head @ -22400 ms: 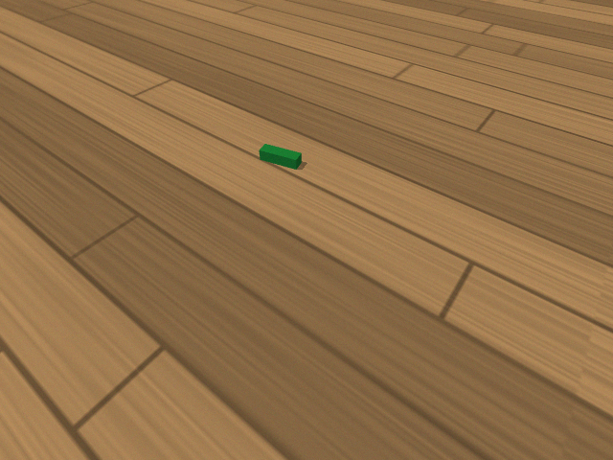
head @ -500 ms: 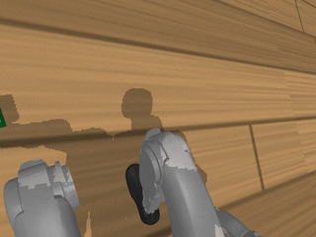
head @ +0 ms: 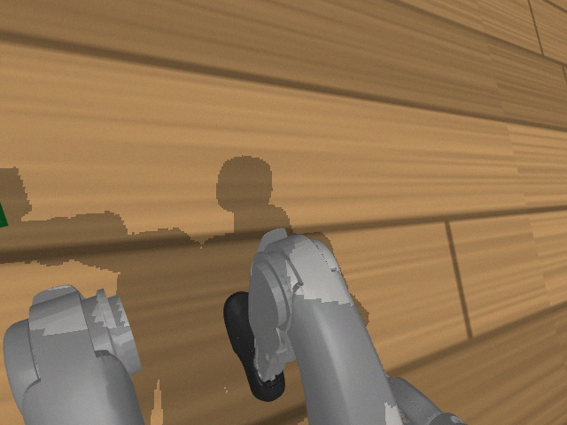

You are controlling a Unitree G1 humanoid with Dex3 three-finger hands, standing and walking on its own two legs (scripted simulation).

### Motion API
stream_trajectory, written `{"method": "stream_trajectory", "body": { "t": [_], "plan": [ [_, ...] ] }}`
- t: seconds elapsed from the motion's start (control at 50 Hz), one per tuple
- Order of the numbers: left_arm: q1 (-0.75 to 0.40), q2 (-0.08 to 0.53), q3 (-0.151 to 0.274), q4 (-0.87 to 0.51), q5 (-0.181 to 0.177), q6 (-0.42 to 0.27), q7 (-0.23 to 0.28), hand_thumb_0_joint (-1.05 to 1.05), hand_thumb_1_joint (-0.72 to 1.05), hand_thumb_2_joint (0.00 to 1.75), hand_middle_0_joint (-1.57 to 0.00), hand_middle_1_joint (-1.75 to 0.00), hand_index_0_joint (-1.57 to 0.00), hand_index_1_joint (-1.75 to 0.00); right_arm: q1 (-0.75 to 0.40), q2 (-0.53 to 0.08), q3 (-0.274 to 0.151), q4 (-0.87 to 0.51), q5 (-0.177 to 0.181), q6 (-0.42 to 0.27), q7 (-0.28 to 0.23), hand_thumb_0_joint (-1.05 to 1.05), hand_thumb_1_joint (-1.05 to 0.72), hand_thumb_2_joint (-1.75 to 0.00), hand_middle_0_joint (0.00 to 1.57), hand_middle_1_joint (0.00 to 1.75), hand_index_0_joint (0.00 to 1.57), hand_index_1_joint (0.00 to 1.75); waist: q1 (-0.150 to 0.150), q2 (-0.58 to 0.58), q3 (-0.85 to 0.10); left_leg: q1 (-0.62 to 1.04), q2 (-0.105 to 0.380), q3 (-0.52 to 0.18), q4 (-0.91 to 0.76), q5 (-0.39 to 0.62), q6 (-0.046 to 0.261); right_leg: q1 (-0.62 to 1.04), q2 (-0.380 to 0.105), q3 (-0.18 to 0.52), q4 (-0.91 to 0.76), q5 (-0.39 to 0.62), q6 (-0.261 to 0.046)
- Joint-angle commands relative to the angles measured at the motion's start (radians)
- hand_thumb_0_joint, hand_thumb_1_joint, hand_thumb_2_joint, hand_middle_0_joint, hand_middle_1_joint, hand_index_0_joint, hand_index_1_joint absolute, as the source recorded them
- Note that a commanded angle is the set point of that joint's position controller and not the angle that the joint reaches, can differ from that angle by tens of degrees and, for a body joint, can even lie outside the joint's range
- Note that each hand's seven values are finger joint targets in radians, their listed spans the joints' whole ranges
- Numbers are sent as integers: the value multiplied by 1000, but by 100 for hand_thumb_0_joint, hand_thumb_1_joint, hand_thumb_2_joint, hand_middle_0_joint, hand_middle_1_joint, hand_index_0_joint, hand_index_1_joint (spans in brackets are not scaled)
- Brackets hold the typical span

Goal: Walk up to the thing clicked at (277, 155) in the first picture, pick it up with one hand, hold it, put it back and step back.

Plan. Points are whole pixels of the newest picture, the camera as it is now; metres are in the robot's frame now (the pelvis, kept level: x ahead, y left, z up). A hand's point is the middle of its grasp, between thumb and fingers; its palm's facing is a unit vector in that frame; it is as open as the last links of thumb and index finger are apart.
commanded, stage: settle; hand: left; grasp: from above
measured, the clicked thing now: out of the picture +0.42 +0.37 -0.27
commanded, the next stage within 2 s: lift in 0.86 s
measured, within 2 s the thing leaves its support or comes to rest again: leaves its support in 0.26 s
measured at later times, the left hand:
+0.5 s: hand out of the picture +0.41 +0.37 -0.18, palm faces -0.41 -0.12 -0.91, open 10.2 cm
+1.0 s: hand out of the picture +0.41 +0.37 -0.12, palm faces -0.44 -0.09 -0.89, open 10.2 cm
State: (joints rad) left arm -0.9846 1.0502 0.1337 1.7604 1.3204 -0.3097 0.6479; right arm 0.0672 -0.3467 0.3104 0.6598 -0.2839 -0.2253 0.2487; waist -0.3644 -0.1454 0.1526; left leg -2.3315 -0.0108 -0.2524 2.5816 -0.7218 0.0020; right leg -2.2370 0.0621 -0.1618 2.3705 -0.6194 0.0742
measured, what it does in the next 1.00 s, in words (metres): stands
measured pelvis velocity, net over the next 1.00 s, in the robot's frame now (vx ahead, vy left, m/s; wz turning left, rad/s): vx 0.00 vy -0.01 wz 0.10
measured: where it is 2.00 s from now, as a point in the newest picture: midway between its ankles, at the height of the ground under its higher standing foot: (195, 403)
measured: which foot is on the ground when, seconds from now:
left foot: down 0.00-1.00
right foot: down 0.00-1.00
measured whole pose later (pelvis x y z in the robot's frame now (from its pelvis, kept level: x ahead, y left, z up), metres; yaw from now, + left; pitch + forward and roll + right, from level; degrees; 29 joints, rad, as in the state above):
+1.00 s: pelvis +0.00 -0.01 +0.04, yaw +6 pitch +33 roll -10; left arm -0.88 0.82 0.12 1.31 1.26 -0.30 0.30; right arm 0.16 -0.31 0.08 0.71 -0.13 -0.04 0.17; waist -0.22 0.00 -0.04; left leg -2.31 -0.03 -0.15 2.41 -0.68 -0.01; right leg -2.24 0.01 -0.09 2.29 -0.63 0.05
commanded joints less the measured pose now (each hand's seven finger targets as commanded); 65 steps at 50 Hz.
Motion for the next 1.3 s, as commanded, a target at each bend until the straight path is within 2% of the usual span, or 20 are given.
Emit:
{"method": "stream_trajectory", "body": {
  "t": [0.0,0.14,0.2,0.26,0.28,0.32,0.34,0.38,0.4,0.42,0.48,0.64,0.76,0.92,0.98,1.06,1.1,1.14,1.2,1.28],
  "plan": [
    [-187,255,21,-89,-25,11,13,0,42,83,-79,-87,-82,-84,149,-328,-100,4,13,2,-17,0,-91,-90,20,30,20,30,-13,499,-591,435,31,89,-320,150,2,328,28,-104,-171,150,-92],
    [-180,265,77,-215,-16,18,-2,0,42,81,-80,-83,-83,-81,176,-327,-141,12,19,11,-9,0,-91,-90,20,30,20,30,14,581,-660,498,26,99,-316,245,-8,316,23,-106,-147,220,-97],
    [-163,282,120,-313,-21,20,-12,0,43,82,-81,-83,-83,-81,183,-331,-174,19,23,19,-8,0,-90,-90,20,30,20,30,47,649,-735,555,24,102,-335,264,-17,308,19,-101,-144,222,-105],
    [-196,206,78,-381,-27,29,-47,0,42,79,-81,-82,-83,-80,185,-312,-202,23,31,15,4,0,-91,-90,20,30,20,30,26,647,-732,544,22,125,-314,245,-12,284,18,-87,-153,215,-104],
    [-196,198,88,-469,-42,30,-54,0,43,79,-80,-81,-83,-79,192,-310,-215,19,42,19,1,0,-90,-90,20,30,20,30,61,680,-806,582,18,125,-341,275,-14,310,13,-83,-165,232,-105],
    [-175,150,58,-514,-55,36,-76,0,44,81,-82,-81,-84,-79,191,-291,-232,29,62,28,4,0,-90,-90,20,30,20,30,84,699,-837,604,15,126,-365,269,-16,282,8,-74,-162,220,-113],
    [-144,122,41,-488,-51,47,-92,0,46,80,-82,-82,-85,-79,208,-285,-241,46,69,34,5,0,-90,-90,20,30,20,30,85,685,-819,593,15,132,-363,274,-15,271,9,-72,-165,222,-112],
    [-171,144,63,-505,-57,57,-112,0,50,82,-85,-82,-87,-80,213,-292,-262,37,87,44,3,0,-90,-90,20,30,20,30,88,646,-805,570,11,126,-381,260,-11,243,3,-67,-170,208,-113],
    [-166,74,17,-477,-57,68,-132,0,52,82,-86,-82,-89,-80,228,-278,-265,54,93,51,3,0,-90,-90,20,30,20,30,81,634,-779,561,8,134,-382,249,-8,228,1,-61,-182,198,-113],
    [-190,89,34,-508,-66,71,-141,0,53,84,-88,-83,-90,-81,225,-279,-271,44,97,56,1,0,-90,-90,20,30,20,30,87,625,-805,566,7,136,-389,260,-4,249,-1,-58,-194,208,-108],
    [-184,21,-9,-489,-82,80,-185,0,57,87,-91,-85,-93,-83,242,-267,-276,54,117,77,-4,0,-90,-90,20,30,20,30,91,569,-774,545,-1,134,-416,220,2,226,-9,-54,-211,175,-109],
    [-206,41,-5,-534,-98,48,-268,0,58,89,-95,-85,-96,-84,261,-239,-286,36,147,120,-35,0,-91,-90,20,30,20,30,106,437,-819,488,-20,185,-394,225,25,336,-12,-13,-275,183,-107],
    [-233,99,33,-599,-88,8,-289,0,59,93,-96,-85,-97,-85,257,-227,-293,25,152,151,-62,0,-91,-90,20,30,20,30,141,469,-871,516,-22,198,-413,214,20,357,-16,5,-285,149,-116],
    [-232,83,34,-622,-80,8,-299,0,66,95,-105,-87,-106,-87,275,-220,-309,27,159,176,-89,0,-94,-91,20,30,20,30,144,477,-885,545,-23,190,-463,179,19,325,-21,-5,-297,119,-118],
    [-216,77,34,-649,-96,26,-306,0,56,93,-95,-79,-96,-79,285,-208,-319,28,169,178,-93,0,-89,-89,20,30,20,30,162,502,-933,589,-21,197,-489,203,19,356,-22,8,-307,146,-117],
    [-192,39,22,-680,-129,59,-339,0,64,93,-100,-83,-101,-82,303,-199,-336,29,183,183,-99,0,-91,-91,20,30,20,30,163,485,-942,615,-19,201,-520,218,23,373,-28,14,-337,167,-113],
    [-180,78,46,-729,-146,73,-360,0,62,93,-99,-83,-100,-83,302,-202,-350,23,196,189,-105,0,-92,-91,20,30,20,30,192,494,-988,635,-21,206,-542,217,25,397,-30,25,-350,165,-116],
    [-146,30,22,-748,-161,85,-390,0,65,96,-101,-84,-102,-84,305,-199,-363,19,204,195,-111,0,-92,-91,20,30,20,30,188,487,-952,653,-18,201,-566,213,20,381,-36,28,-368,158,-118],
    [-122,43,36,-827,-170,87,-420,0,64,94,-101,-82,-102,-81,305,-190,-372,8,219,207,-119,0,-92,-91,20,30,20,30,205,480,-984,673,-20,200,-593,231,23,419,-36,35,-389,169,-117],
    [-66,-4,20,-885,-198,91,-455,0,66,98,-103,-83,-104,-83,302,-175,-380,-10,233,217,-127,0,-92,-91,20,30,20,30,208,453,-976,701,-17,198,-641,228,26,458,-36,47,-438,168,-112]
  ]
}}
